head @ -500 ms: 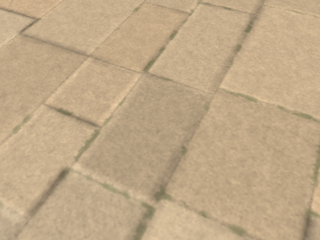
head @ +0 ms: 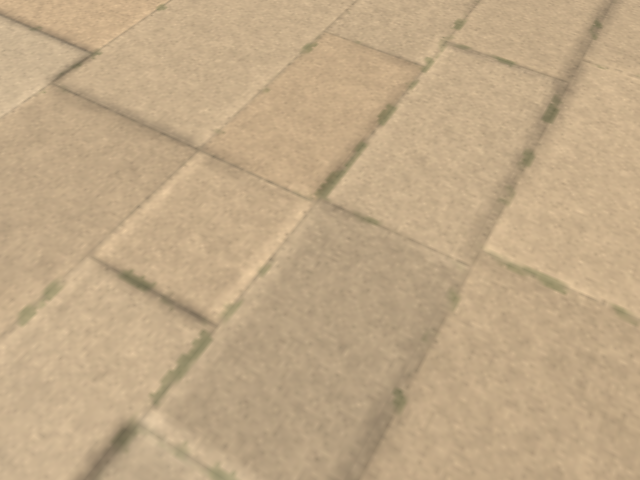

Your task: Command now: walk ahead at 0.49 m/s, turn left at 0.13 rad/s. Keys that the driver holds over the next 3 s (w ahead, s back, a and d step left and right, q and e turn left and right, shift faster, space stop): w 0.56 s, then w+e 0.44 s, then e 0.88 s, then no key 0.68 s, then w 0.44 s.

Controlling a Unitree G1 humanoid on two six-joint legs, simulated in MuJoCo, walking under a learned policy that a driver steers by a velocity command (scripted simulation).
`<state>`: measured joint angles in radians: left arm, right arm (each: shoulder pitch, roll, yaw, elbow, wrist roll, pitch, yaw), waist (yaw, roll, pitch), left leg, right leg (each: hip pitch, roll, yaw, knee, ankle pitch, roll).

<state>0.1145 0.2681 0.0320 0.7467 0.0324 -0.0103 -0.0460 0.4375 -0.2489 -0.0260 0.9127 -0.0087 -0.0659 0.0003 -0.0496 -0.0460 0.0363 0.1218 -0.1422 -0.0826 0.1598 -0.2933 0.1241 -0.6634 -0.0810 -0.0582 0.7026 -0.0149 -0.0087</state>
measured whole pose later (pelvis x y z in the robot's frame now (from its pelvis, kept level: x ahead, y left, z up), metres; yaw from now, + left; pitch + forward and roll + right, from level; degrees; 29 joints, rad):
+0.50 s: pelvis +0.29 -0.01 +0.01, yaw +1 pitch +0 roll -1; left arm 0.43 0.22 0.03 0.97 0.01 -0.09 -0.02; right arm 0.08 -0.24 0.00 0.84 -0.03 -0.04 0.04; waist 0.05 0.04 0.05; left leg -0.61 0.09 0.02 0.66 -0.01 0.02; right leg 0.03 0.09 -0.07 0.21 -0.24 -0.08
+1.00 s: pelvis +0.57 +0.03 +0.01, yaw -10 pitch +0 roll +1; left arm 0.15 0.25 0.05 0.87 0.03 0.00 -0.05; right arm 0.39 -0.21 -0.03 0.99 -0.02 -0.10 -0.01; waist -0.02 -0.04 0.04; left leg 0.03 -0.05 0.24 0.22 -0.26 0.06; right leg -0.65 -0.10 -0.04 0.84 -0.03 -0.05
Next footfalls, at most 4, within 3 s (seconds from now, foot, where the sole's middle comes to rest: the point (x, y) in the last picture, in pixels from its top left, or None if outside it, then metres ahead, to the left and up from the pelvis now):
0.10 right None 0.25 -0.09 -0.77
0.62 left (260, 447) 0.54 0.11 -0.77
1.16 right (350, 337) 0.79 -0.10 -0.77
1.76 left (282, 310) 0.87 0.06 -0.77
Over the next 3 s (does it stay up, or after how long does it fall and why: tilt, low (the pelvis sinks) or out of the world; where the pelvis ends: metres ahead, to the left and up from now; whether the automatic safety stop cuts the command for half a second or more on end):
stays up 0.79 -0.06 0.01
